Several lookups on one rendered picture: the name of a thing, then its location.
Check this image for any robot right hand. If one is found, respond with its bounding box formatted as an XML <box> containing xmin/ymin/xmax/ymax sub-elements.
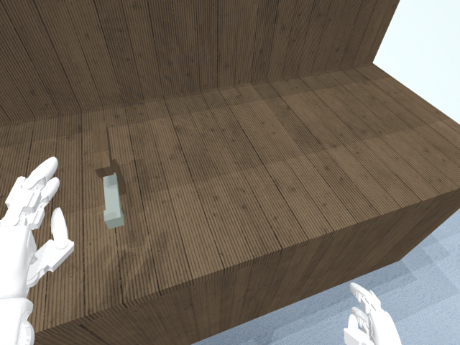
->
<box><xmin>344</xmin><ymin>282</ymin><xmax>402</xmax><ymax>345</ymax></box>

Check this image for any left robot forearm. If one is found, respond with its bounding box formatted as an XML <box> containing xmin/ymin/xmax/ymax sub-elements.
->
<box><xmin>0</xmin><ymin>298</ymin><xmax>35</xmax><ymax>345</ymax></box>

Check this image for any counter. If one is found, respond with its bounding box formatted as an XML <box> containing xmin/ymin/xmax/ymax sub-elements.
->
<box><xmin>0</xmin><ymin>0</ymin><xmax>460</xmax><ymax>345</ymax></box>

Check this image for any tap lever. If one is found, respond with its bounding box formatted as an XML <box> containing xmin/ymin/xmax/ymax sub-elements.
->
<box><xmin>103</xmin><ymin>172</ymin><xmax>124</xmax><ymax>229</ymax></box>

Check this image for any robot left hand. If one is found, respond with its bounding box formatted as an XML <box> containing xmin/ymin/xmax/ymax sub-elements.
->
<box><xmin>0</xmin><ymin>157</ymin><xmax>74</xmax><ymax>299</ymax></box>

